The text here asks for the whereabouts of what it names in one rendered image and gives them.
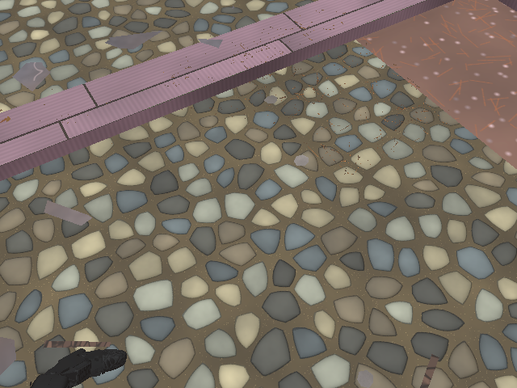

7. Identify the left robot hand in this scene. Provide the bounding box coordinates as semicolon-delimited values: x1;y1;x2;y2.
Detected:
30;348;127;388

